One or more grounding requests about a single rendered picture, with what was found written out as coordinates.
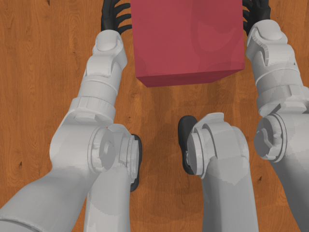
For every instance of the robot right forearm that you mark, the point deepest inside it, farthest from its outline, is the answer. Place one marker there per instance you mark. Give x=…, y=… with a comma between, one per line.
x=276, y=74

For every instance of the robot left forearm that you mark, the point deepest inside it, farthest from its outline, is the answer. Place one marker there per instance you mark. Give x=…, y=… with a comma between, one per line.
x=95, y=102

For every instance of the carton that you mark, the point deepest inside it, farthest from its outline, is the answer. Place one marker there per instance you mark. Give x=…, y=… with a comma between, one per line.
x=185, y=42

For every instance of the robot right upper arm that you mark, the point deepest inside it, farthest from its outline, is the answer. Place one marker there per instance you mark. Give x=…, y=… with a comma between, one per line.
x=283, y=140

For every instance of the left robot shin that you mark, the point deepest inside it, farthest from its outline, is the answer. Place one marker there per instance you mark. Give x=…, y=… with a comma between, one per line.
x=120, y=128

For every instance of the robot left foot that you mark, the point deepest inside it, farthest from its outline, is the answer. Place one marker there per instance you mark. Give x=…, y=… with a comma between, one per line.
x=136, y=181

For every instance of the right robot hand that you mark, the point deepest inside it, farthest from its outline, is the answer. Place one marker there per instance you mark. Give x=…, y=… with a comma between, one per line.
x=258, y=10

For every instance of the left robot hand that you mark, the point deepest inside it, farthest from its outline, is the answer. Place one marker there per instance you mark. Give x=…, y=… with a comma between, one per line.
x=109, y=13

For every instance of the robot left upper arm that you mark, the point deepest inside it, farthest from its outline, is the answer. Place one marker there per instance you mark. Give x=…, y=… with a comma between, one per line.
x=79, y=153

